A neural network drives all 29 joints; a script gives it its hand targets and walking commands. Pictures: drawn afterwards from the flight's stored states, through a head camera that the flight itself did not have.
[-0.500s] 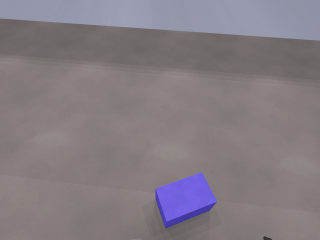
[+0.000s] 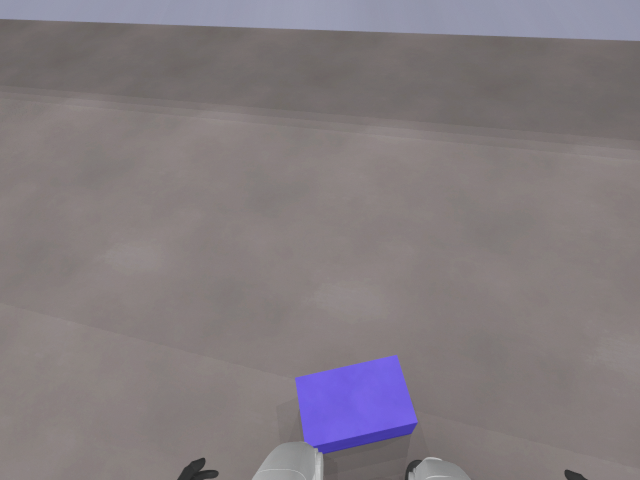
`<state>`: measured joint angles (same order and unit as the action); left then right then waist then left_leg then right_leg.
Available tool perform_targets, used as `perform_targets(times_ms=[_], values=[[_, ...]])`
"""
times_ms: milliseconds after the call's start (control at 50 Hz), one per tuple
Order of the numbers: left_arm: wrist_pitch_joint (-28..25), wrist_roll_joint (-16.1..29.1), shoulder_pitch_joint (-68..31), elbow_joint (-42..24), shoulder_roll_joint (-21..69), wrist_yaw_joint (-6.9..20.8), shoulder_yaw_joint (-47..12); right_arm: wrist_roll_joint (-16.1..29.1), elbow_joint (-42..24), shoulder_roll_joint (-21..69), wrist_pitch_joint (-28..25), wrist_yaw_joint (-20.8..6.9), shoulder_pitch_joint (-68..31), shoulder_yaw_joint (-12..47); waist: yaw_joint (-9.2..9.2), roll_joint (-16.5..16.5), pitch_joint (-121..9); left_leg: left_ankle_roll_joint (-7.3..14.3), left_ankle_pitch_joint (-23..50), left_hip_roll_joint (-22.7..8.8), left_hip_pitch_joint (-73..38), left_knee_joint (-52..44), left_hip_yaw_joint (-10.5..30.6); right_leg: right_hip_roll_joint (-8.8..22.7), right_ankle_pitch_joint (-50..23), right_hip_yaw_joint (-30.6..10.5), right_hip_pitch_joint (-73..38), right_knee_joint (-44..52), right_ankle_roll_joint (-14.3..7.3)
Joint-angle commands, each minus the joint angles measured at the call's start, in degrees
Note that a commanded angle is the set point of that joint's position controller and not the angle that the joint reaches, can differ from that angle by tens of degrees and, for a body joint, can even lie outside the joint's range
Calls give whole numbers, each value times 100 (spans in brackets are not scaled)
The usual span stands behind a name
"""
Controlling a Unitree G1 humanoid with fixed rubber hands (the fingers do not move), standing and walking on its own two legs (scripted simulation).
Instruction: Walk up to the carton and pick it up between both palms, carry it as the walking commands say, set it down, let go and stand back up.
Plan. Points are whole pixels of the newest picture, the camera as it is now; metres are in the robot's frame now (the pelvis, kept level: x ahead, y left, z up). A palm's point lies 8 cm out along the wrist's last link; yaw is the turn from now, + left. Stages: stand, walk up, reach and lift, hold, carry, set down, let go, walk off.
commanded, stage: walk up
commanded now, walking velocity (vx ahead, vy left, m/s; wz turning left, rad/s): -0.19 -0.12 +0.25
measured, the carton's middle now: (354, 406) +0.33 +0.01 -0.67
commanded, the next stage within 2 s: none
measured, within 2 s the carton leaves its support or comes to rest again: neither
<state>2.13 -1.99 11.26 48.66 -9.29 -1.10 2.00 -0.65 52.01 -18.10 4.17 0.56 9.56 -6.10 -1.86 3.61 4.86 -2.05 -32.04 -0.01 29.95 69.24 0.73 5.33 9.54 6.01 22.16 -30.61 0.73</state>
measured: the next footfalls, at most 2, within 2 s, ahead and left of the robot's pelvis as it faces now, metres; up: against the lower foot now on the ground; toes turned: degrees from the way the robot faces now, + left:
left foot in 0.20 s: -0.05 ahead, +0.04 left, +0.00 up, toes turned +7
right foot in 0.52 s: -0.02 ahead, -0.18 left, +0.00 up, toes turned +11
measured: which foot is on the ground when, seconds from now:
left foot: up 0.00-0.18, down 0.20-1.00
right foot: down 0.00-0.22, up 0.24-0.50, down 0.52-1.00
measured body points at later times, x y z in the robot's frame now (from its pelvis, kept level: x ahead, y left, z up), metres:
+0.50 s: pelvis -0.03 -0.04 +0.01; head -0.01 -0.04 +0.46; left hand -0.04 +0.23 -0.14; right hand +0.05 -0.25 -0.14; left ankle -0.06 +0.04 -0.73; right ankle -0.05 -0.17 -0.73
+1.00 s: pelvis -0.04 -0.06 +0.01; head -0.03 -0.06 +0.46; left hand -0.07 +0.15 -0.15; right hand -0.02 -0.28 -0.15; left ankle -0.06 +0.04 -0.73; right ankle -0.05 -0.17 -0.73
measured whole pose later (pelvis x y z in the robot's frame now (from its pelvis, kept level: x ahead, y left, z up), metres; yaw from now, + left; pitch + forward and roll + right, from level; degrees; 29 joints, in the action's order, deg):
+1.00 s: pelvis -0.04 -0.06 +0.01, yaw +6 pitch +0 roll +0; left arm 0.0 -0.6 15.6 65.6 -6.9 -2.4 1.2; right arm -1.1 64.8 -7.8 0.1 2.1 15.5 -0.8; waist 0.1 -0.1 0.5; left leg 1.1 -12.8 1.3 9.6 22.2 -0.4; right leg 1.2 13.6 4.2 9.2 -22.6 -0.4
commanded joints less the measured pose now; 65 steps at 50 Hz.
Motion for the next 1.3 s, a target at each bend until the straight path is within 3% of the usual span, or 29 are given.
perform_targets(times_ms=[0,60,100,160,180,200,220,240,260,280,300,340,380,420,460,480,500,520,540,800,1160,1180,1200,1220,1280], values=[[-125,12,-48,-364,-1165,-116,324,26,-357,102,-18,-84,478,62,-134,-1346,-1245,67,145,23,-331,-39,-152,1386,-3039,-969,-964,808,-1213],[-56,12,38,-257,-1267,-83,347,11,-519,154,-11,-78,403,213,-6,-1423,-1120,174,-47,4,-670,-1315,-217,1421,-2483,-1106,-1032,906,-1279],[-50,-26,195,-141,-1297,-44,363,-18,-512,158,-7,-84,367,269,75,-1234,-1156,225,26,65,-1077,-2140,-196,1700,-1996,-1471,-1078,1079,-1224],[22,7,156,-49,-1463,15,405,37,-385,200,-54,-90,699,339,41,-926,-1081,426,922,135,-2326,-4130,-248,1615,-632,-1350,-528,1179,-835],[64,50,397,39,-1300,56,350,3,-371,146,-132,-67,654,358,102,-522,-916,512,1341,-133,-2746,-5126,64,1215,49,-980,-124,927,-535],[51,80,606,35,-920,110,278,-88,-367,-257,-167,-49,526,271,271,678,-707,745,1267,-1238,-3070,-5878,1320,621,1149,-426,670,-64,-170],[108,143,185,-54,-898,64,191,-187,-531,-614,-253,-41,131,166,64,1128,-133,1222,1930,-2257,-1949,-6007,2018,-70,1879,-156,937,-822,74],[153,52,-54,-23,-826,46,187,-189,-358,-420,-282,-20,192,182,94,633,-209,1376,882,-1868,-1438,-6265,1565,-38,1590,-510,219,-1704,35],[173,59,40,42,-927,54,233,-175,-339,-338,-255,-13,-203,247,321,695,148,1319,988,-1425,-1076,-6107,1038,-145,1547,-470,158,-2341,70],[136,29,145,117,-908,96,228,-162,-413,-164,-290,8,-359,258,334,197,182,1188,1425,-1354,-1159,-6023,960,-168,1312,-569,196,-2429,82],[115,-3,213,149,-958,98,300,-134,-398,-242,-286,18,-438,220,374,315,127,1228,2189,-1152,-1403,-5793,657,-177,1365,-530,261,-2686,82],[52,23,219,158,-913,55,288,-143,-348,-82,-328,36,-165,143,331,247,-222,1182,4176,-1063,-2178,-5331,623,-137,1395,-511,345,-2094,63],[13,78,174,311,-702,5,193,-171,-179,93,-426,89,331,174,155,109,-609,1184,4752,-1296,-2879,-5180,813,-107,1383,-550,247,-1395,20],[-23,136,163,414,-584,-31,113,-176,-3,153,-435,134,554,231,168,170,-595,1162,4778,-1328,-2969,-5114,827,-121,1514,-582,-98,-617,-67],[-95,176,525,676,-512,-70,61,-118,153,116,-411,162,490,256,383,156,-598,966,4545,-1083,-2788,-4875,655,-150,727,-409,-774,612,-116],[-145,168,720,844,-548,-100,37,-71,176,195,-415,158,389,296,453,-100,-616,781,4174,-894,-2556,-4758,562,5,35,-403,-1175,1096,-121],[-207,162,720,913,-679,-121,29,-40,238,371,-442,142,487,367,359,-390,-688,625,3747,-670,-2292,-4682,472,330,-554,-653,-1534,1200,-160],[-227,172,506,922,-720,-87,12,9,284,465,-447,125,504,377,201,-967,-544,493,2921,-326,-2038,-4883,193,501,-1429,-937,-1544,1004,-260],[-248,148,517,972,-713,-65,12,5,378,468,-445,148,531,390,247,-1247,-480,439,2746,-270,-2150,-4893,110,590,-1660,-1125,-1387,1012,-332],[-303,148,739,1487,-354,-141,-12,-33,1004,496,-472,174,682,438,253,-322,-231,341,2684,-489,-2093,-5080,230,318,-377,-899,-1084,1328,-266],[-261,141,815,1561,-319,-191,26,-44,1142,573,-481,188,786,476,188,-352,-271,358,2660,-503,-1752,-4924,539,237,-31,-599,-1108,1131,-181],[-250,114,704,1526,-457,-203,106,-42,1167,509,-500,210,844,394,120,-425,-295,337,2850,-570,-1724,-4915,616,226,-18,-463,-1107,988,-157],[-211,155,738,1464,-718,-253,214,-54,1075,256,-489,180,760,312,155,-240,-117,390,3397,-646,-1411,-4686,874,189,-91,-311,-1136,700,-132],[-197,146,861,1434,-562,-261,189,-29,1035,281,-484,189,725,297,172,-136,-329,428,3488,-687,-1527,-4648,874,173,-97,-307,-1083,600,-143],[-162,136,950,1324,-502,-274,194,-45,914,280,-438,182,677,254,196,-17,-475,477,3256,-726,-1257,-4622,1068,134,88,-216,-1190,389,-136]])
